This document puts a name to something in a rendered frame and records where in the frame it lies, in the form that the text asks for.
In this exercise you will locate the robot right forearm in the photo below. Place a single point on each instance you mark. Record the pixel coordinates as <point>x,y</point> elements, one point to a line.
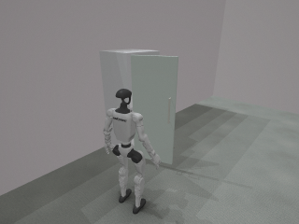
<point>148,147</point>

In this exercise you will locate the right robot thigh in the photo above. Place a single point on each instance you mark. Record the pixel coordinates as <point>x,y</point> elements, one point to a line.
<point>140,164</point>

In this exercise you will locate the robot left forearm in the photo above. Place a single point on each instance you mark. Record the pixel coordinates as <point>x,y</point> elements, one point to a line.
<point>107,137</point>

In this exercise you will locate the robot left upper arm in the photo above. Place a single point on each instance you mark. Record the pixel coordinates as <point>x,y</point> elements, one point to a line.
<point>109,120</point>

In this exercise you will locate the robot right upper arm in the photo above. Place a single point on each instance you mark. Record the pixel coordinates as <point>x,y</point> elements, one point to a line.
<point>138,120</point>

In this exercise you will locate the handle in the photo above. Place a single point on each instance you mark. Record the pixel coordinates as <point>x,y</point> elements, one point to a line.
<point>168,115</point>

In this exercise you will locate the robot left shin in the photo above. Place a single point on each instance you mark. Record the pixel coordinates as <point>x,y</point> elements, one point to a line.
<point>123,180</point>

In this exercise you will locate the right robot hand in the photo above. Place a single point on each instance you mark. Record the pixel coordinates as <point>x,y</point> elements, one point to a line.
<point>156,160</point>

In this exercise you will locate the left robot hand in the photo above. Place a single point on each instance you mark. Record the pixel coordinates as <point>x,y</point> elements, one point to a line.
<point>106,147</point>

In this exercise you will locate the fridge door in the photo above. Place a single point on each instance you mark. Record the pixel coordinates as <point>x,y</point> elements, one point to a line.
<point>154,81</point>

